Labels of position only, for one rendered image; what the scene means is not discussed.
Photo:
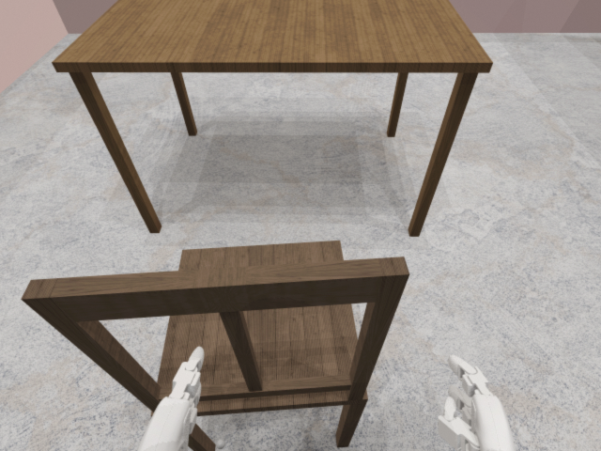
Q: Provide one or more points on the chair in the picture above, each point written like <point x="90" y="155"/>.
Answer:
<point x="275" y="322"/>

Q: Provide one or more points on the table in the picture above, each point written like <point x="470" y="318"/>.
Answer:
<point x="420" y="36"/>

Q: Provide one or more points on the robot right hand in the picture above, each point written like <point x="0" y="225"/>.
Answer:
<point x="484" y="425"/>

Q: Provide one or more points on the robot left hand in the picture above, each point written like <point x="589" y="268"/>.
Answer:
<point x="175" y="416"/>

